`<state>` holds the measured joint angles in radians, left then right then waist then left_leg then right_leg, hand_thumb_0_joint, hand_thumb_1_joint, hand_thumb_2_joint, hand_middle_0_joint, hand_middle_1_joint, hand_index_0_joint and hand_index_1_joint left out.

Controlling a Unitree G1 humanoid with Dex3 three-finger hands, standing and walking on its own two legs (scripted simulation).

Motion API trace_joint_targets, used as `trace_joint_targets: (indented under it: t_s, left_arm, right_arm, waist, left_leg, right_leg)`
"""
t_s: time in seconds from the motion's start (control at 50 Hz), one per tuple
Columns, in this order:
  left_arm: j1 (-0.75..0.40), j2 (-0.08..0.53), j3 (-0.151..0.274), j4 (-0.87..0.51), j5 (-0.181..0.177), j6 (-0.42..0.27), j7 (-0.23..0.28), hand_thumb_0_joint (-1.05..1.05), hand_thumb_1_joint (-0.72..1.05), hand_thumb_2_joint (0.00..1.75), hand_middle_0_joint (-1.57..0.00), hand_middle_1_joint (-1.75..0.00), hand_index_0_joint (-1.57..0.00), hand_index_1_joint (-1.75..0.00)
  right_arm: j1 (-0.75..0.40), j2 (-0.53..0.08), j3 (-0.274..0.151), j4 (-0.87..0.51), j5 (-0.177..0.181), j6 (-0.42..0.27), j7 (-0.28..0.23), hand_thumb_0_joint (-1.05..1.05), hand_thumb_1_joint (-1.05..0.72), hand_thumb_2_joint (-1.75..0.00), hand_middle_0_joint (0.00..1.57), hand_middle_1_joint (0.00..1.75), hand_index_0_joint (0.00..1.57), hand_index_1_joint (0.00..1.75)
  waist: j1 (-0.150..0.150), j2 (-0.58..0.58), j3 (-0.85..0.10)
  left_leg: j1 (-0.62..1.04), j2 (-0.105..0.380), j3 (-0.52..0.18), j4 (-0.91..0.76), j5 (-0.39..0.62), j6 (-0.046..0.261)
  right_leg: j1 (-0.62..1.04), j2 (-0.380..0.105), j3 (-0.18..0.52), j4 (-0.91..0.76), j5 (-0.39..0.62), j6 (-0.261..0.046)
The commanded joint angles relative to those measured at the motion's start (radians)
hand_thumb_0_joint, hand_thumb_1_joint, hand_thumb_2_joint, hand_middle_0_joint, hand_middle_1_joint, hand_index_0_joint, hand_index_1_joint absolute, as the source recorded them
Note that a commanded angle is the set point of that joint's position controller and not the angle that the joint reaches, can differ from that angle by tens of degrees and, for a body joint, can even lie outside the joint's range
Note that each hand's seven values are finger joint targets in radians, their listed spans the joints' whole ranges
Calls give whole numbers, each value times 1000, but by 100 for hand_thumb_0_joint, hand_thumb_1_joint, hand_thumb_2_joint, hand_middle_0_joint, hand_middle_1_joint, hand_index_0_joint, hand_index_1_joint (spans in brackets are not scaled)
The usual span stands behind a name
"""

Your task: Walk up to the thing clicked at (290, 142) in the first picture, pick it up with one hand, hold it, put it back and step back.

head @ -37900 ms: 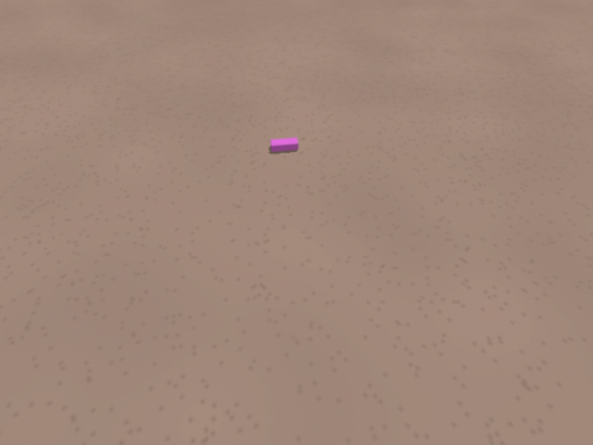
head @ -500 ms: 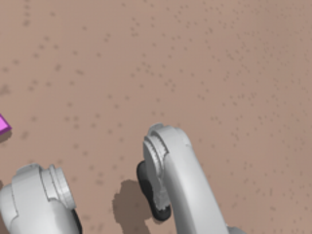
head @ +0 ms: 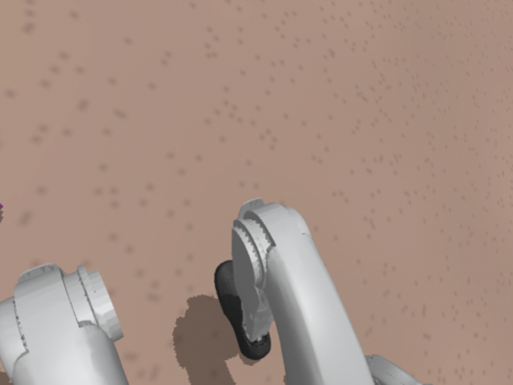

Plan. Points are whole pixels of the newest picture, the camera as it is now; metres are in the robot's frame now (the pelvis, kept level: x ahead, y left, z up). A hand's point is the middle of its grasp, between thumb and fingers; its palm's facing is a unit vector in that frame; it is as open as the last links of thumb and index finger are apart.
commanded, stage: close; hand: left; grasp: from above
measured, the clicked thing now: out of the picture +0.41 +0.33 -0.28
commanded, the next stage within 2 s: settle in 1.30 s
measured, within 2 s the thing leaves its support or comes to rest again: leaves its support in 1.72 s
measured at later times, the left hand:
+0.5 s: hand out of the picture +0.41 +0.33 -0.25, palm faces -0.37 -0.27 -0.89, open 11.0 cm
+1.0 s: hand out of the picture +0.40 +0.33 -0.25, palm faces -0.38 -0.24 -0.89, open 8.8 cm
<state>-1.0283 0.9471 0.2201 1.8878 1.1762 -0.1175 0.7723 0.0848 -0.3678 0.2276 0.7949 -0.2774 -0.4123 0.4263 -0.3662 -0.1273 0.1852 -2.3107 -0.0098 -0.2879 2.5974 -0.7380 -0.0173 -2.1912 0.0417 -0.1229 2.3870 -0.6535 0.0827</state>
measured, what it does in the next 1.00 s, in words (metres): stands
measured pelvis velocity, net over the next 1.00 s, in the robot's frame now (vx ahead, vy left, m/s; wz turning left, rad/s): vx -0.01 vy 0.00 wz -0.01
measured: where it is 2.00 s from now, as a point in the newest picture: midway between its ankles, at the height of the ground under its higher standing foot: (185, 364)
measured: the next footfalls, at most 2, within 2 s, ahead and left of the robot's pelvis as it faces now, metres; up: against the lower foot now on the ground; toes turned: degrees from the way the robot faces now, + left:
none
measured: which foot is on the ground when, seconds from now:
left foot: down 0.00-1.00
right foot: down 0.00-1.00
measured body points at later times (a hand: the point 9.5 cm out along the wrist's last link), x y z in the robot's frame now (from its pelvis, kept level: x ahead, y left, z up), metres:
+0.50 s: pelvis +0.00 +0.00 +0.00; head +0.26 +0.13 +0.34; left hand +0.42 +0.34 -0.20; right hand +0.03 -0.25 -0.04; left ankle +0.06 +0.12 -0.26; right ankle +0.12 -0.14 -0.26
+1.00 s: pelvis -0.01 +0.00 +0.01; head +0.26 +0.13 +0.34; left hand +0.42 +0.34 -0.20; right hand +0.04 -0.25 -0.04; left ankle +0.06 +0.12 -0.26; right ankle +0.12 -0.14 -0.26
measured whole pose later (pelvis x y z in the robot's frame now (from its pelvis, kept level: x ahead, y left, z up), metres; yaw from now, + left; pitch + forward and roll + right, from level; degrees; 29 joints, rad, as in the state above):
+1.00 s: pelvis -0.01 +0.00 +0.01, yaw +0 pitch +23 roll -16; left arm -1.02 0.99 0.20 1.86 1.14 -0.13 0.74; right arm 0.09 -0.39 0.26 0.75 -0.27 -0.40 0.41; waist -0.37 -0.14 0.23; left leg -2.29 0.00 -0.30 2.57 -0.72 -0.02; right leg -2.17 0.04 -0.14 2.35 -0.63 0.09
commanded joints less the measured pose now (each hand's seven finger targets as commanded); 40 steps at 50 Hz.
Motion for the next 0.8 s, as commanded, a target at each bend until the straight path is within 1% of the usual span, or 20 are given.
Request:
trace_joint_targets:
  t_s: [0.0,0.02,0.04,0.08,0.1,0.12,0.16,0.2,0.22,0.24,0.28,0.36,0.38,0.4,0.46,0.54,0.56,0.62,0.72,0.78]
  left_arm:
    - [-231,216,4,-93,-19,6,54,0,-22,72,-31,-81,-31,-80]
    - [-212,235,23,-72,-19,15,59,0,-21,70,-32,-81,-33,-80]
    - [-219,224,8,-76,-26,17,55,0,-20,69,-33,-80,-34,-79]
    - [-213,235,21,-70,-32,25,54,0,-17,67,-34,-80,-35,-78]
    - [-236,209,1,-89,-42,24,45,0,-14,65,-37,-77,-38,-75]
    - [-229,242,20,-86,-43,25,47,0,-13,63,-38,-76,-39,-75]
    - [-218,258,23,-89,-47,24,43,0,-11,62,-40,-73,-41,-71]
    - [-222,238,8,-86,-51,24,30,0,-8,59,-42,-71,-44,-69]
    - [-232,259,24,-92,-54,19,31,0,-7,59,-43,-70,-45,-69]
    - [-223,260,16,-89,-57,18,23,0,-6,58,-45,-68,-46,-67]
    - [-232,254,4,-98,-54,13,9,0,-3,56,-47,-66,-48,-65]
    - [-209,269,7,-95,-50,3,3,0,3,51,-51,-63,-53,-61]
    - [-220,263,2,-87,-45,2,1,0,4,51,-53,-60,-54,-59]
    - [-207,274,7,-95,-50,-1,1,0,6,49,-54,-60,-55,-59]
    - [-220,243,-15,-97,-41,-7,-2,0,9,48,-57,-58,-58,-57]
    - [-196,240,-17,-96,-39,-15,-2,0,15,42,-62,-53,-63,-52]
    - [-179,242,-7,-106,-39,-17,2,0,15,42,-62,-52,-63,-51]
    - [-204,214,-28,-110,-37,-24,6,0,19,39,-63,-52,-65,-50]
    - [-215,246,-19,-110,-32,-24,22,0,27,34,-71,-45,-72,-43]
    - [-215,216,-36,-117,-40,-18,17,0,28,34,-72,-44,-74,-42]
  right_arm:
    - [180,-345,-81,14,8,-15,5,0,-88,-90,20,30,20,30]
    - [187,-351,-79,18,12,-13,1,0,-88,-90,20,30,20,30]
    - [172,-340,-76,13,14,-16,3,0,-88,-90,20,30,20,30]
    - [182,-351,-75,9,10,-17,3,0,-89,-90,20,30,20,30]
    - [166,-340,-72,1,9,-20,5,0,-89,-90,20,30,20,30]
    - [180,-355,-74,10,8,-18,2,0,-89,-90,20,30,20,30]
    - [175,-358,-70,4,11,-15,-1,0,-88,-90,20,30,20,30]
    - [172,-347,-62,-4,10,-14,-2,0,-89,-90,20,30,20,30]
    - [176,-354,-61,-4,10,-12,-3,0,-89,-90,20,30,20,30]
    - [178,-354,-61,-6,12,-11,-6,0,-89,-90,20,30,20,30]
    - [182,-354,-56,-6,10,-11,-5,0,-89,-90,20,30,20,30]
    - [181,-359,-52,-7,13,-2,-14,0,-89,-90,20,30,20,30]
    - [193,-358,-53,-9,10,1,-13,0,-89,-90,20,30,20,30]
    - [181,-358,-52,-6,17,2,-16,0,-89,-90,20,30,20,30]
    - [185,-354,-54,-15,14,7,-19,0,-89,-90,20,30,20,30]
    - [192,-357,-62,-20,20,8,-23,0,-89,-90,20,30,20,30]
    - [195,-369,-74,-10,23,10,-27,0,-88,-90,20,30,20,30]
    - [186,-353,-62,-16,21,7,-20,0,-88,-90,20,30,20,30]
    - [189,-362,-67,-8,25,6,-24,0,-88,-90,20,30,20,30]
    - [177,-356,-65,-25,18,3,-23,0,-89,-90,20,30,20,30]
  waist:
    - [-68,516,-585]
    - [-60,513,-597]
    - [-61,521,-578]
    - [-69,525,-581]
    - [-75,522,-558]
    - [-73,531,-586]
    - [-70,524,-591]
    - [-79,498,-570]
    - [-76,503,-583]
    - [-77,501,-582]
    - [-84,506,-578]
    - [-71,512,-593]
    - [-83,520,-576]
    - [-65,522,-570]
    - [-84,504,-554]
    - [-79,476,-532]
    - [-66,492,-558]
    - [-80,499,-555]
    - [-77,494,-529]
    - [-84,495,-548]
  left_leg:
    - [486,47,112,-301,235,6]
    - [493,49,108,-307,242,4]
    - [484,48,111,-300,227,4]
    - [487,49,111,-311,225,4]
    - [474,46,115,-296,213,6]
    - [491,49,112,-310,216,5]
    - [476,49,113,-303,213,9]
    - [454,47,115,-296,201,12]
    - [457,48,106,-304,208,12]
    - [458,46,112,-299,206,13]
    - [473,48,109,-296,219,11]
    - [475,51,101,-307,228,8]
    - [470,48,105,-308,219,9]
    - [476,53,96,-322,208,5]
    - [459,49,104,-308,198,11]
    - [442,49,104,-316,158,15]
    - [466,52,97,-332,172,10]
    - [484,55,83,-325,210,3]
    - [471,55,88,-333,152,7]
    - [483,53,101,-317,190,6]
  right_leg:
    - [311,19,-156,-175,254,-83]
    - [316,22,-158,-175,260,-84]
    - [301,17,-156,-170,246,-83]
    - [316,22,-158,-180,247,-84]
    - [293,14,-159,-170,237,-82]
    - [314,23,-159,-181,238,-84]
    - [331,21,-153,-188,239,-83]
    - [321,19,-154,-187,232,-80]
    - [322,21,-158,-186,233,-82]
    - [331,21,-153,-188,236,-81]
    - [322,20,-158,-177,244,-80]
    - [329,25,-161,-183,249,-83]
    - [325,22,-163,-182,240,-84]
    - [316,21,-163,-181,229,-86]
    - [314,23,-163,-186,228,-83]
    - [307,23,-163,-203,196,-82]
    - [314,26,-165,-205,203,-86]
    - [298,20,-172,-181,238,-84]
    - [293,18,-168,-204,188,-82]
    - [311,21,-161,-204,230,-81]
